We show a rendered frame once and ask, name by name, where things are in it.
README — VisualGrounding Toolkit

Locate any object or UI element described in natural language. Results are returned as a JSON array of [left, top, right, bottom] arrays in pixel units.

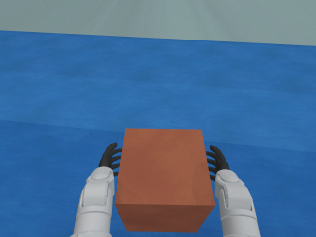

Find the left robot hand
[[98, 142, 122, 176]]

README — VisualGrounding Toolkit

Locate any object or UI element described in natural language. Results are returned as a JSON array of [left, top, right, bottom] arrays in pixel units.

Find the right robot hand
[[205, 145, 230, 181]]

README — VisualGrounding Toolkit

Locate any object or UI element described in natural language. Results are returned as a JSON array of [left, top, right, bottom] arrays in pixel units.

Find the carton
[[114, 128, 216, 233]]

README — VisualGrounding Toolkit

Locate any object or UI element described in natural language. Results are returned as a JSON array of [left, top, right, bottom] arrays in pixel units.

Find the robot left forearm
[[70, 166, 115, 237]]

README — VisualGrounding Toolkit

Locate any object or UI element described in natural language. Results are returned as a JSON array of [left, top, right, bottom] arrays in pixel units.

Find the robot right forearm
[[214, 169, 261, 237]]

